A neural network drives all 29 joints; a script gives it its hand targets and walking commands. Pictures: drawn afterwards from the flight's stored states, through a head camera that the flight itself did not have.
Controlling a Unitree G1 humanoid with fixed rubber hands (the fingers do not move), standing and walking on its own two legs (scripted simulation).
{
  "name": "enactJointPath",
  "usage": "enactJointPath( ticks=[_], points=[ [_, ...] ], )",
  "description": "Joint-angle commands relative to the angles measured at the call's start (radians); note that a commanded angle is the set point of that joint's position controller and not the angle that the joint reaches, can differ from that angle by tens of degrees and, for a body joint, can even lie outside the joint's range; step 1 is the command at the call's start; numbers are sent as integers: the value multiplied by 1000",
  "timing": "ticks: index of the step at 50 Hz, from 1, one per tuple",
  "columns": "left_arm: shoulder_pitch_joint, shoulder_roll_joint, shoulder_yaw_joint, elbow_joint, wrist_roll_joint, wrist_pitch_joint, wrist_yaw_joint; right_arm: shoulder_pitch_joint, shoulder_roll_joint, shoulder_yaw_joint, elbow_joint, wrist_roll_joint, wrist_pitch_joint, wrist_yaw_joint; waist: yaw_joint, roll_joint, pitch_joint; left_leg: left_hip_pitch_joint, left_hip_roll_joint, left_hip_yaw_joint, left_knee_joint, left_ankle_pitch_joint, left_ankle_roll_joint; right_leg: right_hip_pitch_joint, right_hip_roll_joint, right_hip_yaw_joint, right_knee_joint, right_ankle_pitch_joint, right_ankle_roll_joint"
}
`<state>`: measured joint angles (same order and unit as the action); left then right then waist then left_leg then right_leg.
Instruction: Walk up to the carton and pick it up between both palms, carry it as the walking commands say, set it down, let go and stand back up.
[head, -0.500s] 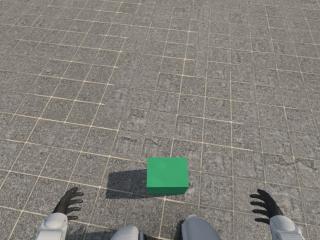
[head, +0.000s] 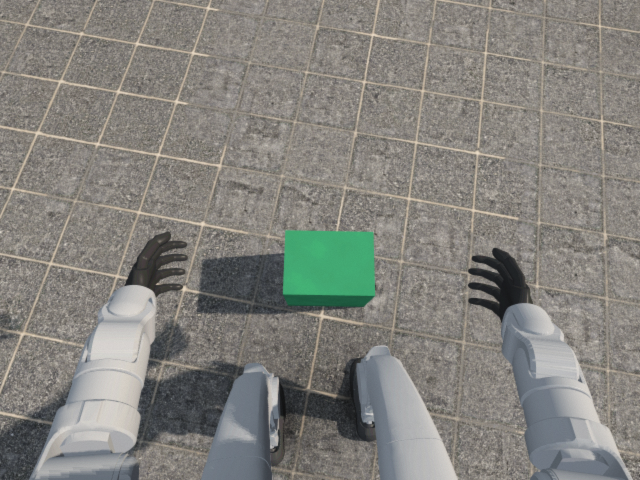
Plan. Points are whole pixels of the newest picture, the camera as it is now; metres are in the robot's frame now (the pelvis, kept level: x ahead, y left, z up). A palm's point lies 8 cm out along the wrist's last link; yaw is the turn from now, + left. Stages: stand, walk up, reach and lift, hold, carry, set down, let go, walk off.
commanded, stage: reach and lift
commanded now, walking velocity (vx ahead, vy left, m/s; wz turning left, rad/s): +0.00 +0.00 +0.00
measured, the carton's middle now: (327, 271) +0.45 -0.05 -0.58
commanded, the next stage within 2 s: none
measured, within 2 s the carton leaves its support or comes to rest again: neither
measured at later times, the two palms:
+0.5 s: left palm (192, 213) +0.47 +0.17 -0.13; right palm (459, 217) +0.43 -0.24 -0.13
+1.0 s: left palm (219, 232) +0.47 +0.15 -0.25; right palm (436, 237) +0.43 -0.24 -0.26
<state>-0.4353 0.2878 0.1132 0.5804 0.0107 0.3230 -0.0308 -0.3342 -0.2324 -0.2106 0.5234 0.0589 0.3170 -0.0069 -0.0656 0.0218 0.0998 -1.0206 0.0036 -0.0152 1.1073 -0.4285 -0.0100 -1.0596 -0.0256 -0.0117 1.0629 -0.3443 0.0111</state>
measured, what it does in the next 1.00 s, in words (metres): lowers itself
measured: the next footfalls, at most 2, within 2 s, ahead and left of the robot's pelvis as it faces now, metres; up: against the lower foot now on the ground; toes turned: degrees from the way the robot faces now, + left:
none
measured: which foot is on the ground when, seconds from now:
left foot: down 0.00-1.00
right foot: down 0.00-1.00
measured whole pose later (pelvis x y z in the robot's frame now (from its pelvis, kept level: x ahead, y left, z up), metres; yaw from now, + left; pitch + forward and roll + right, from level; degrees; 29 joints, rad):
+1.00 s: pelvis -0.05 -0.01 -0.10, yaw +1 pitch +27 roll +1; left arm -1.15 0.35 0.15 0.58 -0.16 0.24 0.09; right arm -1.08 -0.32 -0.24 0.55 0.15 0.23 -0.08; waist -0.07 0.01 0.52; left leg -1.50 -0.04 -0.04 1.52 -0.49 -0.04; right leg -1.55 0.00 0.03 1.49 -0.40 0.02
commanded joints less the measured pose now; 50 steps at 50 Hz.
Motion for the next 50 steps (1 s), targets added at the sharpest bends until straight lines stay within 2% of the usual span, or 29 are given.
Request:
enactJointPath(
  ticks=[1,5,10,17,24,29,34,38,41,42,43,44,47,50],
  points=[
    [-301,168,83,-121,-9,-26,15,-308,-180,-51,-153,15,-25,-12,6,-23,-808,149,-62,36,-158,137,-4,462,60,-26,-97,217,34],
    [-423,186,107,-92,-17,-42,24,-444,-175,-45,-106,28,-37,-16,14,-27,-907,87,-71,52,-148,113,-7,455,59,-26,-83,203,39],
    [-586,181,108,-41,-31,-73,29,-582,-172,-67,-5,26,-65,-24,-9,-3,-1006,36,-81,62,-134,88,-21,376,64,-34,-68,178,31],
    [-733,123,86,43,-64,-134,49,-734,-163,-93,88,22,-144,-22,-35,35,-1142,5,-89,60,-86,149,-38,245,80,-47,-23,230,13],
    [-835,127,120,88,-68,-202,73,-883,-151,-111,79,-8,-206,-22,-3,4,-1257,-104,-101,74,-35,229,-38,253,88,-29,32,342,18],
    [-752,135,152,28,-42,-218,78,-781,-131,-118,49,-28,-212,-27,12,-13,-1468,-107,-115,78,-17,366,-43,445,86,-10,72,576,17],
    [-774,136,133,-130,-57,-206,76,-790,-162,-111,-102,-14,-201,-20,6,0,-1661,-2,-115,68,16,451,-40,527,89,-8,102,641,-2],
    [-884,153,108,-195,-96,-177,90,-892,-211,-106,-166,19,-180,-30,-18,4,-1761,56,-111,63,97,409,-38,490,93,-20,169,561,-9],
    [-968,181,78,-261,-150,-151,106,-963,-231,-81,-234,67,-156,-52,-39,-12,-1936,102,-116,67,179,404,-40,576,94,-21,237,577,-9],
    [-994,198,71,-289,-166,-137,113,-984,-238,-71,-265,85,-141,-62,-43,-18,-2023,132,-117,70,207,407,-40,629,95,-21,260,592,-8],
    [-1000,206,63,-308,-185,-131,120,-982,-237,-59,-290,102,-130,-71,-36,-19,-2072,112,-121,76,244,458,-37,673,95,-9,304,680,-5],
    [-989,207,57,-301,-192,-128,126,-961,-244,-64,-279,92,-126,-78,-39,-22,-2029,38,-122,73,269,471,-37,655,95,-2,346,725,-1],
    [-967,201,60,-144,-170,-116,131,-960,-240,-64,-114,85,-116,-85,-22,0,-1782,-129,-108,81,309,316,-38,419,87,-6,386,517,5],
    [-981,207,62,-41,-158,-114,138,-1000,-227,-42,-57,101,-120,-90,-9,-8,-1708,-196,-102,87,339,189,-33,327,82,-20,413,374,8]
  ],
)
